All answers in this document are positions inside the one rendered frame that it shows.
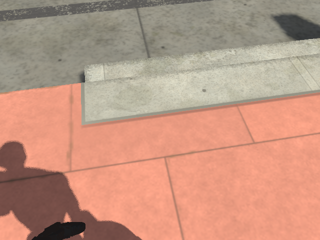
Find left robot hand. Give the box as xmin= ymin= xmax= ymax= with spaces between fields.
xmin=32 ymin=222 xmax=86 ymax=240

